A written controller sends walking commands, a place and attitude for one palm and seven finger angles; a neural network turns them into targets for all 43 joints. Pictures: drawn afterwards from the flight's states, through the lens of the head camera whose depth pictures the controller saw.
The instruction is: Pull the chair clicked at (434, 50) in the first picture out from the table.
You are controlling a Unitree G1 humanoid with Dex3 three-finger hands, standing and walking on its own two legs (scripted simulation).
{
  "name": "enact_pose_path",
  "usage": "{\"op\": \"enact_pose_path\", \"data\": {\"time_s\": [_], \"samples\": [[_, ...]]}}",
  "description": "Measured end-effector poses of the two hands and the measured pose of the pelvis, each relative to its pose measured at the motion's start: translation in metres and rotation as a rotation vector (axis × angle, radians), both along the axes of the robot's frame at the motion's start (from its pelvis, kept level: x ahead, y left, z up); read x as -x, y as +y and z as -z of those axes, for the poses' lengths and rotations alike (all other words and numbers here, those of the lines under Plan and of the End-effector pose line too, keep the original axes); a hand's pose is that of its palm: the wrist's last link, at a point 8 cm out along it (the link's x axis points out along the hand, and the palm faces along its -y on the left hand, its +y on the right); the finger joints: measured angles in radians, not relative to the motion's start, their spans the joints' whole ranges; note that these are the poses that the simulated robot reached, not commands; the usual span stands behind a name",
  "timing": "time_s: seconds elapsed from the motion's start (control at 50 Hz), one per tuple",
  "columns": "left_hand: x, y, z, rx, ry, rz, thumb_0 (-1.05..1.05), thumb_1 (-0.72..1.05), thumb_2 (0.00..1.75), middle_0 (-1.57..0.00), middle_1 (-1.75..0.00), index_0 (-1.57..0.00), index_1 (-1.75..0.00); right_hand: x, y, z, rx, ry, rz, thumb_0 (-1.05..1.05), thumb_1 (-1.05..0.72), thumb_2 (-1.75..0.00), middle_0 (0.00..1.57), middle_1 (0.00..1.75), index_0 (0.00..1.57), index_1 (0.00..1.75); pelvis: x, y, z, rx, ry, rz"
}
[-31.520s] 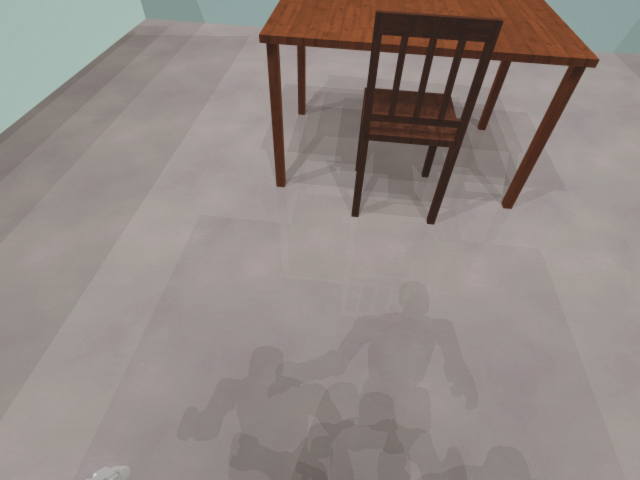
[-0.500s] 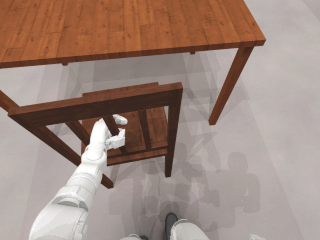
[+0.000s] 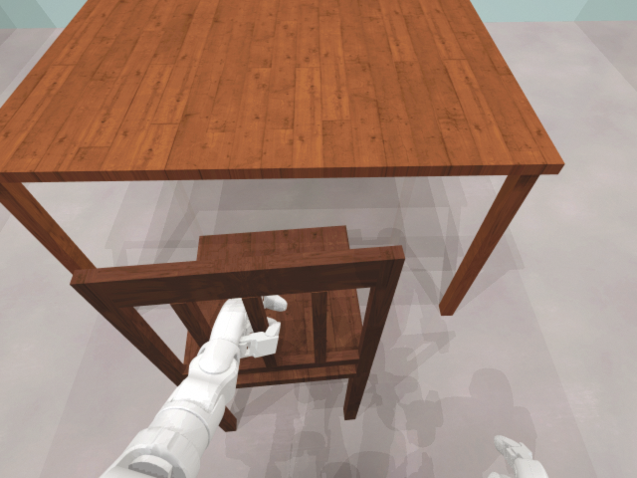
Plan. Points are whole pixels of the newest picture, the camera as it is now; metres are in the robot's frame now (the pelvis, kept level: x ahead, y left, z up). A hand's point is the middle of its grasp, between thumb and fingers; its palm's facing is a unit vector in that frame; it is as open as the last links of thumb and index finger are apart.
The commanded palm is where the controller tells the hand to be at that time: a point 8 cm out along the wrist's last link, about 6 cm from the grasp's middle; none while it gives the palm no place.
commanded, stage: stop walking, hand still on the chair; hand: left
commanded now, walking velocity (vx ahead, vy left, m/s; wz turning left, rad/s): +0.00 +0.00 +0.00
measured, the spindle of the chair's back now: (262, 332) +0.34 +0.10 -0.11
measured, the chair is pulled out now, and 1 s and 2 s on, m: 0.18 0.18 0.18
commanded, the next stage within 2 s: open the thumb and straighten the fingers in 0.42 s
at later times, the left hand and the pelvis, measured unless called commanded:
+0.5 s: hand (267, 339) +0.31 +0.09 -0.06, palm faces -0.20 -0.97 -0.14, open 5.5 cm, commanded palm +0.30 +0.14 -0.05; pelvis +0.01 +0.02 +0.00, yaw +0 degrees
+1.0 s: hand (261, 334) +0.32 +0.10 -0.07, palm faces -0.21 -0.97 -0.15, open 13.9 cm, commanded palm +0.31 +0.15 -0.05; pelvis -0.05 +0.02 -0.04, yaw +0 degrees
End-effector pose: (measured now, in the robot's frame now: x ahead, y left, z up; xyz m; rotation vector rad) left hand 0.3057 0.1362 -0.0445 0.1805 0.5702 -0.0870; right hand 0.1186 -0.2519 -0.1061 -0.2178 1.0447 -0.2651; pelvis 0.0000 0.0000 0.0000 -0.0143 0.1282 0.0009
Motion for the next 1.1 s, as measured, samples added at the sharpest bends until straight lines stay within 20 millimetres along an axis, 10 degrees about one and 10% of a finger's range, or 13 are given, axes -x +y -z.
{"op": "enact_pose_path", "data": {"time_s": [0.18, 0.62, 0.86, 1.1], "samples": [[-0.001, 0.001, 0.000, 0.006, 0.001, 0.038, 0.10, 0.68, 0.76, -0.20, -1.21, -0.50, -1.44, -0.017, 0.025, 0.002, -0.042, -0.015, -0.037, 0.00, -0.91, -0.90, 0.20, 0.30, 0.20, 0.30, -0.010, 0.010, 0.000, 0.001, -0.020, -0.003], [-0.001, 0.008, 0.002, 0.012, -0.006, 0.077, 0.08, 0.63, 0.76, -0.22, -1.26, -0.50, -1.44, 0.020, 0.025, 0.007, -0.077, 0.033, -0.032, 0.01, -0.91, -0.90, 0.20, 0.30, 0.20, 0.30, -0.002, 0.015, 0.003, -0.015, 0.025, 0.000], [-0.009, 0.015, 0.001, -0.005, -0.043, 0.090, 0.02, -0.12, 0.40, -0.38, -1.29, -0.47, -1.35, 0.066, 0.012, 0.025, -0.089, 0.009, -0.024, 0.01, -0.91, -0.90, 0.20, 0.30, 0.20, 0.30, 0.031, 0.016, 0.027, -0.012, 0.080, 0.005], [-0.009, 0.009, 0.001, 0.007, -0.034, 0.082, -0.01, -0.50, 0.22, -0.22, -0.67, -0.23, -0.67, 0.121, 0.020, 0.047, -0.118, 0.041, -0.003, 0.01, -0.91, -0.90, 0.20, 0.30, 0.20, 0.30, 0.060, 0.015, 0.040, -0.028, 0.084, 0.014]]}}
